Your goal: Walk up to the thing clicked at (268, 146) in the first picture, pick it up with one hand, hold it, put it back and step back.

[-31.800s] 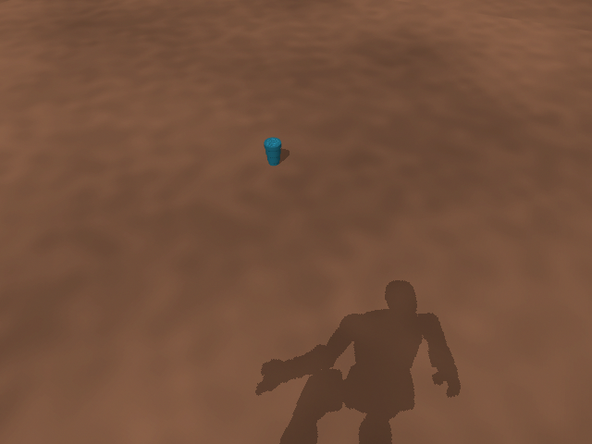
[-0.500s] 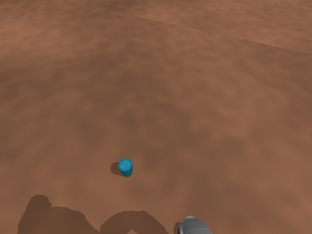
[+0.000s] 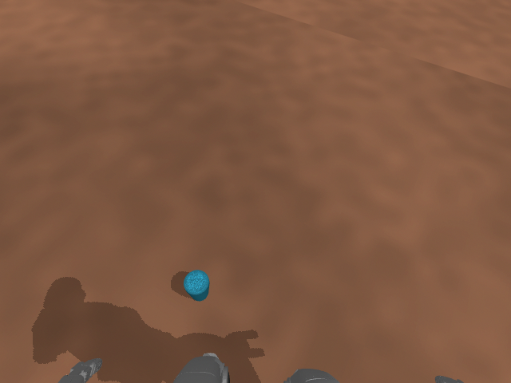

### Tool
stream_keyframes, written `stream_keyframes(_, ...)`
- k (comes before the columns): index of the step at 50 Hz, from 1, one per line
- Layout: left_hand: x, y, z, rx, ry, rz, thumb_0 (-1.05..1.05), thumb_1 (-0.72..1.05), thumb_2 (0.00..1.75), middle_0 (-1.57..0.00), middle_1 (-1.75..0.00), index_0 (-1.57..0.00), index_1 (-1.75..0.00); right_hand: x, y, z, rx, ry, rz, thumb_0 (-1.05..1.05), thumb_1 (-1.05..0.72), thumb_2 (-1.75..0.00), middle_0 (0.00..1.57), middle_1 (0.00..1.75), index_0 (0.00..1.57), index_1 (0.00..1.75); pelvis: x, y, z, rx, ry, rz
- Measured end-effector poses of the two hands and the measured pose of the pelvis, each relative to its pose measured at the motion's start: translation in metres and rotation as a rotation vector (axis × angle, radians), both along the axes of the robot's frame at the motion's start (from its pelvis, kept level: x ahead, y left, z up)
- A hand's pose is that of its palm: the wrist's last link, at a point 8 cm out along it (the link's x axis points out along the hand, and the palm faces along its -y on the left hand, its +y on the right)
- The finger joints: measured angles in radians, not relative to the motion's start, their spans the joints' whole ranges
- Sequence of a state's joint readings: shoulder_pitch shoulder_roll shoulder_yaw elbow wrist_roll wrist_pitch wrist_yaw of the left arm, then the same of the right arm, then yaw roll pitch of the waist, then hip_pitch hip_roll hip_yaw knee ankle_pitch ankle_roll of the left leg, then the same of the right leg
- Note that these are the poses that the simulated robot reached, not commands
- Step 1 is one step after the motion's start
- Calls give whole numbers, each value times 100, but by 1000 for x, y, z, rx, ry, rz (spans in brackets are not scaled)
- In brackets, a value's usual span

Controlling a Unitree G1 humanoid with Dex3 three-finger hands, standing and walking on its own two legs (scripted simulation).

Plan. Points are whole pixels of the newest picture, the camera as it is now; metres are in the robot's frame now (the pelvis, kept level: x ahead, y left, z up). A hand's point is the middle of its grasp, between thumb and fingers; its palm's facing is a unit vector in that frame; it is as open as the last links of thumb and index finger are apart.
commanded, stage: walk up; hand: left
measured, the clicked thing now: (198, 288) +0.46 +0.20 -0.68
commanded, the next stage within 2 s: none
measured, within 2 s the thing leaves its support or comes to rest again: neither
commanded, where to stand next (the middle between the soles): +0.09 -0.03 m, yaw +0 degrees
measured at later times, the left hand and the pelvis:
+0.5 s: hand out of the picture +0.02 +0.26 -0.13, palm faces -0.02 -0.89 -0.45, open 7.4 cm; pelvis -0.03 -0.02 +0.01, yaw +0 degrees
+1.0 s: hand out of the picture +0.05 +0.26 -0.13, palm faces +0.01 -0.94 -0.35, open 7.4 cm; pelvis -0.03 +0.00 +0.02, yaw +1 degrees
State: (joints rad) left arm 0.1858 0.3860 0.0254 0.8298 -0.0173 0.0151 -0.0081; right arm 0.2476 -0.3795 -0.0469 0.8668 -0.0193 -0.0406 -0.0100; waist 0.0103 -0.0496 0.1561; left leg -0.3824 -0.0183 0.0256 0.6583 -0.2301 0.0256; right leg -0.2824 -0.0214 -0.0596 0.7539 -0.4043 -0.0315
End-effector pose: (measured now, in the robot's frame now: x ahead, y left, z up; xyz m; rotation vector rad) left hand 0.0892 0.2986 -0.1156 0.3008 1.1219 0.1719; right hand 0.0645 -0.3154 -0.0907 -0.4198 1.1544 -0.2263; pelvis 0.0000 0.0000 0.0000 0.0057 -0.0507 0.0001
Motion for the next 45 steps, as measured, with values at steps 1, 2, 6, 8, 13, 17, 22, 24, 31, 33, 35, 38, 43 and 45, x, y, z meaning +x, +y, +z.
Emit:
stream_keyframes(1, 1, 0, -3, -4, 9, 10, 0, 90, 90, -20, -30, -20, -30, 3, 2, 0, 1, 2, 6, 0, -90, -90, 20, 30, 20, 30, 0, 0, 0, 2, 1, -3)
stream_keyframes(2, 2, 0, -5, -5, 19, 14, 0, 91, 90, -20, -30, -20, -30, 7, 4, 1, 3, -2, 10, 0, -90, -90, 20, 30, 20, 30, -1, 0, 0, -4, -1, -3)
stream_keyframes(6, -3, -1, -6, -4, 59, 15, 0, 91, 90, -20, -30, -20, -30, 22, 7, 6, 10, -39, 19, 1, -90, -90, 20, 30, 20, 30, -5, -3, 4, -20, 12, -5)
stream_keyframes(8, -9, -2, -4, 5, 69, 18, 0, 91, 90, -20, -30, -20, -30, 28, 5, 7, 15, -60, 28, 0, -90, -90, 20, 30, 20, 30, -8, -6, 4, -22, 20, -10)
stream_keyframes(13, -32, -4, 0, 63, 78, 19, 0, 91, 90, -20, -30, -20, -30, 40, -7, -4, 44, -110, 44, 0, -90, -90, 20, 30, 20, 30, -19, -19, -4, -15, 19, -34)
stream_keyframes(17, -60, -11, 12, 102, 92, 26, 0, 91, 90, -20, -30, -20, -30, 35, -14, -14, 84, -102, 18, 0, -90, -90, 20, 30, 20, 30, -26, -26, -2, -36, -3, -19)
stream_keyframes(22, -78, -6, 29, 130, 110, 34, 0, 90, 90, -21, -30, -20, -30, 18, -16, -16, 114, -67, -8, 0, -90, -90, 20, 30, 20, 30, -29, -23, 7, 4, 7, -16)
stream_keyframes(24, -79, 0, 31, 137, 98, 34, 0, 90, 90, -21, -30, -20, -30, 10, -15, -19, 109, -39, -5, 0, -90, -90, 20, 30, 20, 30, -32, -20, 7, 3, 12, -3)
stream_keyframes(31, -73, 12, 25, 117, 59, 46, 0, 90, 90, -20, -30, -20, -30, -23, 1, -16, 105, 18, 5, 1, -90, -90, 20, 30, 20, 30, -45, -13, 9, 16, -4, 11)
stream_keyframes(33, -70, 9, 26, 105, 44, 37, 0, 91, 90, -20, -30, -20, -30, -30, 1, -14, 109, 25, -2, 1, -90, -90, 20, 30, 20, 30, -46, -15, 10, 8, -3, 9)
stream_keyframes(35, -69, 5, 25, 98, 26, 26, 0, 91, 90, -20, -30, -20, -30, -34, -2, -15, 111, 23, -13, 1, -90, -90, 20, 30, 20, 30, -47, -18, 9, 5, -7, 7)
stream_keyframes(38, -71, -2, 24, 84, 18, 22, 0, 91, 90, -20, -30, -20, -30, -34, -4, -15, 110, 20, -26, 1, -90, -90, 20, 30, 20, 30, -47, -16, 10, -13, -14, 16)
stream_keyframes(43, -67, -2, 23, 53, 31, 27, 0, 90, 90, -21, -30, -20, -30, -38, 1, -13, 104, 18, -41, 1, -90, -90, 20, 30, 20, 30, -41, -5, 13, -8, -16, 21)
stream_keyframes(45, -61, 0, 23, 42, 30, 30, 0, 90, 90, -21, -30, -20, -30, -42, 5, -11, 103, 35, -45, 1, -90, -90, 20, 30, 20, 30, -38, -3, 15, -6, -9, 17)
